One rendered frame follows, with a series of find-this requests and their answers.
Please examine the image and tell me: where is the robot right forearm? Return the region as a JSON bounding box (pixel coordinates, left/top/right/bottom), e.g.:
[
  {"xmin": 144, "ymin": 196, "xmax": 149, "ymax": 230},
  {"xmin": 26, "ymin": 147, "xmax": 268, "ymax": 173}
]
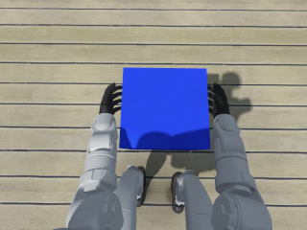
[{"xmin": 211, "ymin": 114, "xmax": 267, "ymax": 208}]

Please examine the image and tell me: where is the left robot hand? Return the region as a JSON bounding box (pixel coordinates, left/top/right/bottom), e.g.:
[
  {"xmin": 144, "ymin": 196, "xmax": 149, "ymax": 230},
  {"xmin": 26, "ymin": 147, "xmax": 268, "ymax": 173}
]
[{"xmin": 99, "ymin": 82, "xmax": 123, "ymax": 115}]

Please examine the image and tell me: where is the left robot upper arm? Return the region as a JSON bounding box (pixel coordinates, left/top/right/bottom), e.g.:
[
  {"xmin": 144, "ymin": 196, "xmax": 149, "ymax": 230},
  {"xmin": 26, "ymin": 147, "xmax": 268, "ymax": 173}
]
[{"xmin": 52, "ymin": 191, "xmax": 124, "ymax": 230}]

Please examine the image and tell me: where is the right robot hand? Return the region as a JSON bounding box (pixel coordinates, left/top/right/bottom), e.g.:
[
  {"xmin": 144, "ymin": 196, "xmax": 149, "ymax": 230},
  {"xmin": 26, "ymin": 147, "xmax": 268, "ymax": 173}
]
[{"xmin": 207, "ymin": 82, "xmax": 230, "ymax": 119}]

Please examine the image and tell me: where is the robot right shin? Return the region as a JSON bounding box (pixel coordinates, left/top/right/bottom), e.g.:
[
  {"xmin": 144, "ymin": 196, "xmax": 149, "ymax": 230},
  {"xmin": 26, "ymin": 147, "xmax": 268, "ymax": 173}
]
[{"xmin": 175, "ymin": 170, "xmax": 194, "ymax": 205}]

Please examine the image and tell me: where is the robot left forearm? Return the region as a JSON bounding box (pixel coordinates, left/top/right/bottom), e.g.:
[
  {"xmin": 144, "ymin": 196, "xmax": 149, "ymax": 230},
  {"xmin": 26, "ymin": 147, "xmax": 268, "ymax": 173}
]
[{"xmin": 66, "ymin": 113, "xmax": 118, "ymax": 227}]

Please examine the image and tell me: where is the robot left thigh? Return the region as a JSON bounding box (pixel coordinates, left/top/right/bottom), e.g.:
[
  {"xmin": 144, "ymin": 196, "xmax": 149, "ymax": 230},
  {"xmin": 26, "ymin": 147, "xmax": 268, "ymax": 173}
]
[{"xmin": 114, "ymin": 170, "xmax": 144, "ymax": 230}]

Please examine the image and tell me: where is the carton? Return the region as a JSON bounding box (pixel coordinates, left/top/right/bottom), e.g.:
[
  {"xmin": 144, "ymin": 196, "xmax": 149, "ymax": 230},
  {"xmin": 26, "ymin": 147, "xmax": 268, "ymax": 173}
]
[{"xmin": 119, "ymin": 67, "xmax": 211, "ymax": 150}]

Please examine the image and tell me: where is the right robot upper arm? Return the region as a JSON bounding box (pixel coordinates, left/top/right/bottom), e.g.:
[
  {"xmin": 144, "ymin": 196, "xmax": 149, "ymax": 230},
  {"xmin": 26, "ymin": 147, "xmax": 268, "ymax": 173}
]
[{"xmin": 210, "ymin": 193, "xmax": 272, "ymax": 230}]

